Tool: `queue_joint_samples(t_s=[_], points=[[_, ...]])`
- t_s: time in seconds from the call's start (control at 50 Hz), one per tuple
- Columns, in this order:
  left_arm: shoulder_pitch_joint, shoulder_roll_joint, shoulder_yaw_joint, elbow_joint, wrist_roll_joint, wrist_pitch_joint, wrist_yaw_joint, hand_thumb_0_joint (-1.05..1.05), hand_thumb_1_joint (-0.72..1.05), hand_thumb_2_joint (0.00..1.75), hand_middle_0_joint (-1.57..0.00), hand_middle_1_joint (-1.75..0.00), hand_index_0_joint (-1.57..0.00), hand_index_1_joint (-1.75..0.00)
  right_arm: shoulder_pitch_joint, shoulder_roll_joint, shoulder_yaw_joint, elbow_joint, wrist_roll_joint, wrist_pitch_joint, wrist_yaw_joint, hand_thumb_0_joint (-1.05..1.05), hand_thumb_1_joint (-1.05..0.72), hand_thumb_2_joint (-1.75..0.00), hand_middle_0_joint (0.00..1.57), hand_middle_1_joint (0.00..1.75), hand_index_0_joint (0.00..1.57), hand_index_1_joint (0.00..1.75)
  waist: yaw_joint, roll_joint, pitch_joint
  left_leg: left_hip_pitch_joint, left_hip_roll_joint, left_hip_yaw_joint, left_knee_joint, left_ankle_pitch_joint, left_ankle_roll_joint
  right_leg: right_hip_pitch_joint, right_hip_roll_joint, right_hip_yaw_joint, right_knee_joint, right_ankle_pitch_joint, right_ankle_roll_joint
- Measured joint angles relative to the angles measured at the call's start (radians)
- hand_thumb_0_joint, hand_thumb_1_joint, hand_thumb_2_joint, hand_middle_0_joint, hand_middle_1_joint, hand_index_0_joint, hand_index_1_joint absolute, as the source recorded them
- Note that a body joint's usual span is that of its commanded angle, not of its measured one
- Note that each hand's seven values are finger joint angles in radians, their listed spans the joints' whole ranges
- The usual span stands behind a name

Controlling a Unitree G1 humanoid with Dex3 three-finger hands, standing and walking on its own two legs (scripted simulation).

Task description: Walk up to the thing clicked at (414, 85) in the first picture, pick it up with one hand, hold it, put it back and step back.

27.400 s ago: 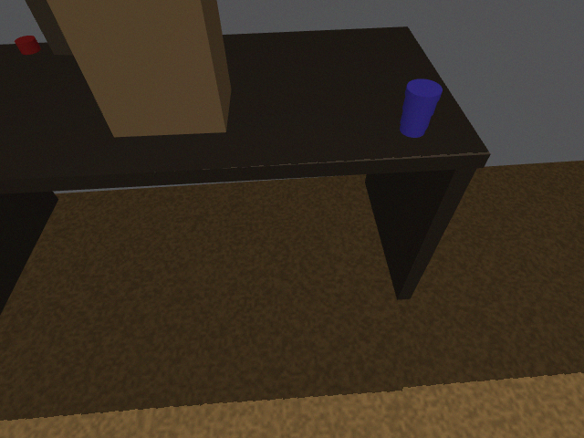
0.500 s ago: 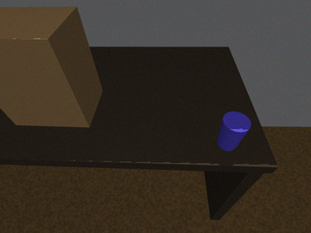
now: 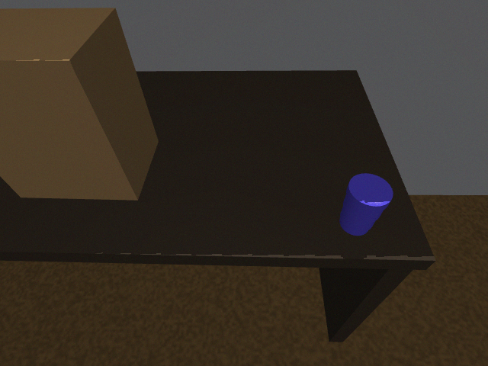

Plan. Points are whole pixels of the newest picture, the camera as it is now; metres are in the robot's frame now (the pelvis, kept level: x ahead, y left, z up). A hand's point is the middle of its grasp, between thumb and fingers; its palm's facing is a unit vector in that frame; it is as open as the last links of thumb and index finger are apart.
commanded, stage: stand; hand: right
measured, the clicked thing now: (361, 207) +0.39 -0.20 +0.01
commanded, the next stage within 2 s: none
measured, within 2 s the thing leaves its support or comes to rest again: neither
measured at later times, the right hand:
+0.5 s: hand out of the picture +0.06 -0.25 -0.16, palm faces -0.03 +0.94 -0.34, open 7.3 cm
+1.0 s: hand out of the picture +0.06 -0.25 -0.16, palm faces -0.02 +0.94 -0.33, open 7.3 cm
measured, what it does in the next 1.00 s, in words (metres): stands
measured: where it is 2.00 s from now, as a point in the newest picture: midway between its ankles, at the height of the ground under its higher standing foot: outside the picture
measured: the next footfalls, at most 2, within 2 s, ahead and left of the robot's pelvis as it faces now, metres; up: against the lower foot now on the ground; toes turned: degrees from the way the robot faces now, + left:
none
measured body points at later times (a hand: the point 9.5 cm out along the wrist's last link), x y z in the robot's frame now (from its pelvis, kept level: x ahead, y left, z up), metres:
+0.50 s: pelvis +0.01 +0.00 +0.00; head +0.02 -0.01 +0.45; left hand +0.09 +0.30 -0.13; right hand +0.07 -0.30 -0.14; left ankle -0.05 +0.14 -0.75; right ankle +0.04 -0.11 -0.75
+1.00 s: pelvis +0.01 +0.00 +0.00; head +0.01 -0.01 +0.45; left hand +0.09 +0.30 -0.13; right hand +0.06 -0.30 -0.14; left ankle -0.05 +0.14 -0.75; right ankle +0.04 -0.11 -0.75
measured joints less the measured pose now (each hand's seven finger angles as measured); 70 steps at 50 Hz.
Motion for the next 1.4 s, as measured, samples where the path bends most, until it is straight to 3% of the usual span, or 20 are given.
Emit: queue_joint_samples(t_s=[0.12, 0.28, 1.4], points=[[-0.001, -0.002, -0.001, 0.000, -0.001, 0.000, 0.001, 0.01, 0.91, 0.90, -0.20, -0.30, -0.21, -0.30, -0.004, -0.001, 0.000, 0.002, 0.001, -0.001, -0.001, 0.00, -0.80, -0.87, 0.20, 0.30, 0.21, 0.30, 0.000, 0.000, 0.003, 0.007, -0.002, 0.002, -0.009, 0.002, 0.001, 0.002, -0.002, 0.002, 0.001, -0.004, 0.001], [-0.006, -0.003, -0.002, -0.003, -0.002, 0.001, 0.002, 0.01, 0.91, 0.90, -0.20, -0.30, -0.21, -0.30, -0.013, 0.000, 0.002, -0.001, 0.001, 0.000, -0.002, 0.00, -0.89, -0.89, 0.20, 0.30, 0.21, 0.30, 0.001, -0.001, 0.000, 0.010, -0.001, 0.004, -0.010, -0.002, 0.001, 0.001, -0.001, 0.004, 0.005, -0.008, 0.002], [0.006, -0.002, 0.000, -0.006, 0.000, -0.003, 0.003, 0.01, 0.91, 0.90, -0.20, -0.30, -0.21, -0.30, 0.000, 0.000, -0.007, -0.002, 0.001, 0.004, 0.002, 0.00, -0.91, -0.90, 0.20, 0.30, 0.21, 0.30, -0.003, -0.002, -0.004, 0.017, 0.002, 0.016, -0.008, -0.004, 0.002, 0.006, 0.004, 0.016, 0.001, -0.003, 0.003]])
